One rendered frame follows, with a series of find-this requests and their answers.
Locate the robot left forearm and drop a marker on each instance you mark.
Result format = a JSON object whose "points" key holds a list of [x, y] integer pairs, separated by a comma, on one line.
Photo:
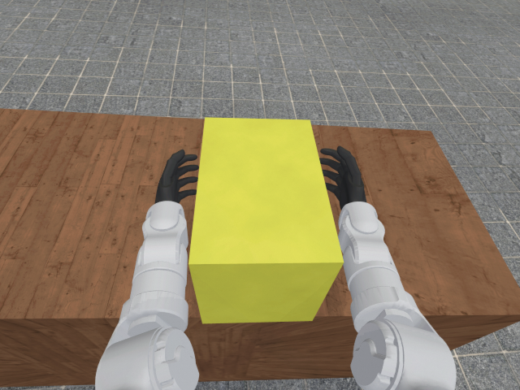
{"points": [[158, 286]]}

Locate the robot right upper arm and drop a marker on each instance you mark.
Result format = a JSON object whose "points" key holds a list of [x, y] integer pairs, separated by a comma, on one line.
{"points": [[388, 355]]}

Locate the right robot hand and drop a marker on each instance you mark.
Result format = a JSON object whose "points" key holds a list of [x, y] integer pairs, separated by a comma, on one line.
{"points": [[349, 180]]}

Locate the robot left upper arm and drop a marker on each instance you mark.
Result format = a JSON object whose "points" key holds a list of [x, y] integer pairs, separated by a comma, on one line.
{"points": [[159, 359]]}

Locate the robot right forearm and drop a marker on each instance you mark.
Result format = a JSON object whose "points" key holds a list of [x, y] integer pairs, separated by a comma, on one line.
{"points": [[372, 277]]}

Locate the left robot hand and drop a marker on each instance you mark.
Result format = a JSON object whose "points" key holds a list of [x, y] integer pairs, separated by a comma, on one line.
{"points": [[170, 184]]}

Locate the carton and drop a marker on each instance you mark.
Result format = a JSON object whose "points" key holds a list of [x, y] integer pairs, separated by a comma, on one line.
{"points": [[264, 245]]}

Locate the pedestal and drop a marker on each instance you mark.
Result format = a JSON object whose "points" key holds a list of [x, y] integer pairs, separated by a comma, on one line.
{"points": [[75, 189]]}

